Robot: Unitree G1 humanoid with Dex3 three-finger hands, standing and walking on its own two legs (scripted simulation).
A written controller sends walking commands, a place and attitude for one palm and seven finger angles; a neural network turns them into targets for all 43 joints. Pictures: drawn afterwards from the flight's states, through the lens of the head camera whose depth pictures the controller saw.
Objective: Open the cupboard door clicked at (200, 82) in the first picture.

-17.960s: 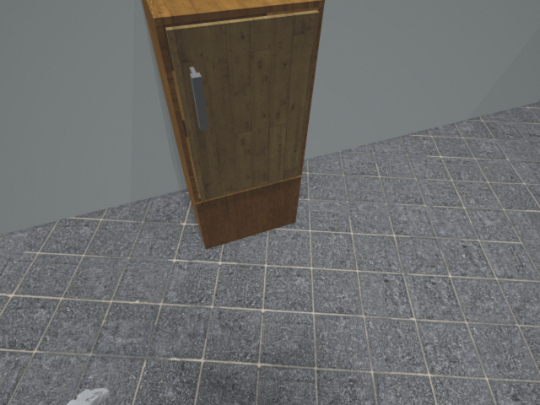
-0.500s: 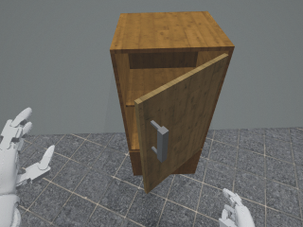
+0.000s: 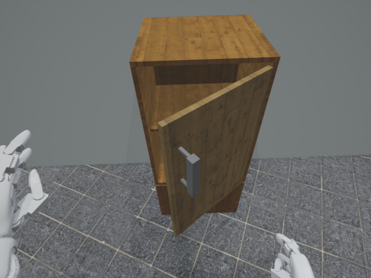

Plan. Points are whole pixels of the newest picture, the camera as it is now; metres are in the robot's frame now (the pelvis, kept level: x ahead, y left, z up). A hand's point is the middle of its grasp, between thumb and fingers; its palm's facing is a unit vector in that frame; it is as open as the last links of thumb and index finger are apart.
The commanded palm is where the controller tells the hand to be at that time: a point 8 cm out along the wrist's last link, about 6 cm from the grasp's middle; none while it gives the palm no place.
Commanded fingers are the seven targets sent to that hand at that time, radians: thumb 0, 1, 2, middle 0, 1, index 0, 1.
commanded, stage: step back with the hand held close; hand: left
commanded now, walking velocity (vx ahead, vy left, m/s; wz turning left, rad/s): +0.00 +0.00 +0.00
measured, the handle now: (187, 172) +0.38 +0.05 -0.01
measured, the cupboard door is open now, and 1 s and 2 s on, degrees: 38 38 38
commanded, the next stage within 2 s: stop stepping back and stand still in 1.64 s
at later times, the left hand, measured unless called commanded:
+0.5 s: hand (17, 222) +0.15 +0.29 +0.15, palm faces +0.38 -0.76 -0.53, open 7.4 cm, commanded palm +0.09 +0.32 +0.17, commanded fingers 0.00 0.90 0.90 -0.20 -0.30 -0.20 -0.30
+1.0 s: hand out of the picture +0.09 +0.29 +0.15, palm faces +0.47 -0.75 -0.46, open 7.5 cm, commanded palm +0.02 +0.33 +0.17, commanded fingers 0.00 0.90 0.90 -0.20 -0.30 -0.20 -0.30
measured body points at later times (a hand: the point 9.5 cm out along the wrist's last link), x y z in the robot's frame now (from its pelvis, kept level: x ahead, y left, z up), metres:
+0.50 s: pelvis -0.05 +0.02 -0.01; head -0.03 +0.02 +0.44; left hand +0.12 +0.32 +0.18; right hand +0.13 -0.23 -0.08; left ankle -0.04 +0.12 -0.74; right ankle +0.01 -0.11 -0.74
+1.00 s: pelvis -0.11 +0.03 -0.02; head -0.09 +0.05 +0.42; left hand +0.06 +0.33 +0.18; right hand +0.07 -0.21 -0.09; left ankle -0.04 +0.12 -0.74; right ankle +0.01 -0.10 -0.74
